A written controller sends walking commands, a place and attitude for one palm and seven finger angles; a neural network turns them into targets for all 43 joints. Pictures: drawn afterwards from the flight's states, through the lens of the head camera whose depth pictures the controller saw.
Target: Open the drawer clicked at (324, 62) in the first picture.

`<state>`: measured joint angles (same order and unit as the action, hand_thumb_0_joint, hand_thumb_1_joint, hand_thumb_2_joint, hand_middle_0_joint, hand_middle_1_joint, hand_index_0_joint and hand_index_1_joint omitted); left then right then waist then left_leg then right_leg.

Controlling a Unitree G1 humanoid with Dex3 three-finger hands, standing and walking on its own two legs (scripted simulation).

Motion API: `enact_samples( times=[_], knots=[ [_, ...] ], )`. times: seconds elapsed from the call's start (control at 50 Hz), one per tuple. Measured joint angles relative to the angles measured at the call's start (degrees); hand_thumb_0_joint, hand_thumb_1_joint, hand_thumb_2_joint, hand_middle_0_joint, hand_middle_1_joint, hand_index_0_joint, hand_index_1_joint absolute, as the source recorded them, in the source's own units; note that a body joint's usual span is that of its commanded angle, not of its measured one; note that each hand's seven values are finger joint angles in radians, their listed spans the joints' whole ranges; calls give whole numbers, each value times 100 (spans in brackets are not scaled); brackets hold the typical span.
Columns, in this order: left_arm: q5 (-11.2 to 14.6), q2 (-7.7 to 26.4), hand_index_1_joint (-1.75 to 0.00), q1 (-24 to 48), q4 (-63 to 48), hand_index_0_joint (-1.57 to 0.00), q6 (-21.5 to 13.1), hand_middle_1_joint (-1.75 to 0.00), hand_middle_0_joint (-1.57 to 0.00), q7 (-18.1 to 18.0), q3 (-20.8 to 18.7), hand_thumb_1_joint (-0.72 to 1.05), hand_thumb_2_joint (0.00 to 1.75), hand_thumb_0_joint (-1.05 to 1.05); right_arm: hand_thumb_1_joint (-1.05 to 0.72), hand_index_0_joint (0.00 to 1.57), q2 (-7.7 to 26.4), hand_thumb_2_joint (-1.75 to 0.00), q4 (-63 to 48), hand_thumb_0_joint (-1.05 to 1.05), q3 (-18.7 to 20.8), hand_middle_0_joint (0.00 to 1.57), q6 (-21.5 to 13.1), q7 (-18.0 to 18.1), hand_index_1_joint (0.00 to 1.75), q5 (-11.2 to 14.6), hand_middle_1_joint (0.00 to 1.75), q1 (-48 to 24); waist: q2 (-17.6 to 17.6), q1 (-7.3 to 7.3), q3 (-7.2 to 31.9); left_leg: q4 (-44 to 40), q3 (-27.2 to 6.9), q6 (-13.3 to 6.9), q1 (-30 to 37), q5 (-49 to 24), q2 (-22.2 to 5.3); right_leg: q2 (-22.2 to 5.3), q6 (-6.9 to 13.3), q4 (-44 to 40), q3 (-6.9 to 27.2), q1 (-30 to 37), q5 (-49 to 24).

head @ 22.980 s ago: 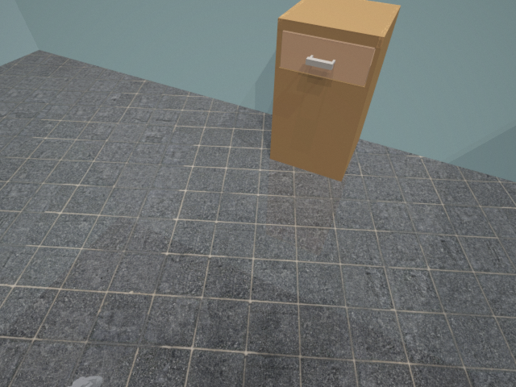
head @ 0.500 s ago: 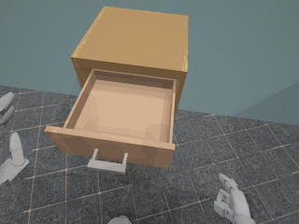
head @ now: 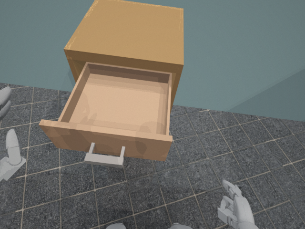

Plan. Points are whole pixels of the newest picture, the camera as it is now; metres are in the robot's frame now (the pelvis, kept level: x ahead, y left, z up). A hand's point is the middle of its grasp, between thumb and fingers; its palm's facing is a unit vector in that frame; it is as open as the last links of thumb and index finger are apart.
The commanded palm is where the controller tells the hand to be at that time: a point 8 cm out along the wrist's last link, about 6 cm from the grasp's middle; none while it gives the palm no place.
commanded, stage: step back with the hand held close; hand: left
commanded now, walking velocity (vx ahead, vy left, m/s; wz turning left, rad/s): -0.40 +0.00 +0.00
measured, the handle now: (106, 154) +0.34 +0.16 -0.10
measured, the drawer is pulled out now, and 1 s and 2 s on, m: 0.30 0.30 0.30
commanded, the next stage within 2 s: stop stepping back and stand still in 0.20 s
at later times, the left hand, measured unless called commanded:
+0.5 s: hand out of the picture +0.08 +0.16 +0.16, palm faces +0.29 -0.81 -0.51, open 7.4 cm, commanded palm +0.01 +0.21 +0.18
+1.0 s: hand out of the picture -0.01 +0.17 +0.17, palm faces +0.39 -0.81 -0.44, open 7.4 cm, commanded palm -0.07 +0.22 +0.18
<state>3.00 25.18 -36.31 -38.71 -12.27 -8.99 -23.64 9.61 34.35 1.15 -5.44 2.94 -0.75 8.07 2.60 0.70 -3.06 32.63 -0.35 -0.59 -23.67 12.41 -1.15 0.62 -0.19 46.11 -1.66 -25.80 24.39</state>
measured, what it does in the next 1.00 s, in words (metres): walks backwards: right foot, then left foot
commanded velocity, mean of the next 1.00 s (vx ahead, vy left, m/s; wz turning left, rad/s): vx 0.01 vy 0.04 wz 0.02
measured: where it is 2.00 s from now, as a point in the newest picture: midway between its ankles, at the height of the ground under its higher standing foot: outside the picture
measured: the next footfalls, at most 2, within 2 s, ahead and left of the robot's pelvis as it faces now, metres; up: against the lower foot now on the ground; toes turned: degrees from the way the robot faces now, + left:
right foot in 0.20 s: -0.13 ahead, -0.16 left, +0.00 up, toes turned +1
left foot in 0.46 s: -0.12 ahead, +0.06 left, +0.00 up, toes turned +5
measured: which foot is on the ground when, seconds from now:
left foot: down 0.00-0.24, up 0.26-0.44, down 0.46-1.00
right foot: up 0.00-0.18, down 0.20-1.00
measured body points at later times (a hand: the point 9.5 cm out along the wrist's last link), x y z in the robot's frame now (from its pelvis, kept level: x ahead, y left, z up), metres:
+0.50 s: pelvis -0.11 -0.07 +0.00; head -0.07 -0.07 +0.45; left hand +0.06 +0.20 +0.18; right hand +0.06 -0.33 -0.08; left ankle -0.14 +0.05 -0.73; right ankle -0.13 -0.15 -0.73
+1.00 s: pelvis -0.19 -0.07 +0.00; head -0.19 -0.07 +0.45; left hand -0.04 +0.21 +0.19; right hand -0.03 -0.28 -0.09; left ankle -0.16 +0.05 -0.71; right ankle -0.17 -0.15 -0.73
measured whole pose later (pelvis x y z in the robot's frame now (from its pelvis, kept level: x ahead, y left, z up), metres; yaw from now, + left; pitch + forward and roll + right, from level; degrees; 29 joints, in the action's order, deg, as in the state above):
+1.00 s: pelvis -0.19 -0.07 +0.00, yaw +3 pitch -1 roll +0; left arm 1.9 21.3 -36.6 -33.3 -11.3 -8.1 -18.9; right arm 9.0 36.2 -2.0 -4.8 2.1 0.1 14.3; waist 0.5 0.9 -0.4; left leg 42.3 -0.3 -1.2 -21.6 19.9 0.4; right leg 1.2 4.1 31.3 -5.8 -14.6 15.7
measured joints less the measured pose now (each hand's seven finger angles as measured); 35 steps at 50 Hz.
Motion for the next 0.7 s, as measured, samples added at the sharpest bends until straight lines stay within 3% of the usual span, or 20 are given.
enact_samples(
  times=[0.1, 0.2, 0.26, 0.34, 0.4, 0.46, 0.5, 0.58, 0.7],
  knots=[
    [58, -77, -30, -101, -236, -21, -10, -30, -21, 72, 111, 89, 90, 1, -90, 20, -149, -89, -19, 1, -124, 20, -187, -150, 30, -27, 30, -100, -100, -137, 7, -368, 98, 110, -17, -329, -265, 8, -42, -215, -82, 554, 16],
    [159, 104, -30, 5, -243, -21, -52, -30, -21, 207, 15, 89, 90, 1, -90, 21, -178, -89, -94, 1, -268, 20, -202, -202, 30, -25, 30, -318, -130, -141, -49, -430, 108, 287, -364, -655, -357, -45, -44, -1458, -28, 1234, -390],
    [176, 77, -30, 63, -149, -21, -113, -30, -21, 356, 67, 89, 90, 1, -90, 21, -2, -89, -104, 1, -233, 20, -84, -223, 30, 57, 30, -452, -552, -86, -289, -233, -146, 291, -531, -726, -595, 279, 164, -1870, -234, 1392, -419],
    [112, 34, -30, -372, -95, -22, -190, -30, -22, 351, 129, 88, 90, 1, -90, 21, 91, -89, 31, 1, -116, 20, 169, -88, 30, 224, 30, -200, -262, -34, -27, 1645, -130, 210, -674, 1045, 49, 27, 291, -1768, -194, 1191, -579],
    [-2, -107, -30, -658, 130, -22, -91, -30, -22, 156, 91, 88, 90, 1, -90, 20, 174, -89, -4, 1, -120, 20, 337, 85, 30, 212, 30, -18, -61, 74, 196, 1282, 126, 155, -140, 1194, 264, -128, 305, -1828, -152, 1109, -683],
    [-32, -168, -30, -609, 283, -22, 106, -30, -22, -16, 160, 88, 90, 1, -91, 20, 340, -89, -140, 1, -52, 20, 320, 166, 30, 214, 30, 133, -100, 188, 206, -38, 278, 26, 682, 218, 183, -114, 311, -1661, -302, 1037, -666],
    [-2, -164, -30, -421, 273, -22, 207, -30, -22, -42, 268, 88, 90, 1, -91, 20, 437, -89, -184, 1, 56, 20, 253, 166, 29, 252, 30, 176, -144, 218, 89, -558, 215, 27, 982, 334, 132, -98, 310, -1444, -456, 976, -598],
    [16, -147, -30, -336, 143, -21, 232, -30, -21, -9, 341, 89, 90, 1, -91, 20, 466, -89, -228, 1, 104, 19, 190, 87, 29, 280, 30, 159, -108, 172, -98, -324, 131, 104, 853, 256, 100, -77, 371, -1510, -555, 1026, -802],
    [-14, -117, -30, -460, 10, -22, -5, -30, -22, -31, 278, 88, 90, 1, -91, 20, 377, -89, -157, 1, 28, 19, 118, 6, 29, 220, 30, 355, -125, 71, 60, 54, 13, -61, 695, 646, 119, -33, 390, -1562, -594, 1016, -1005]
  ],
)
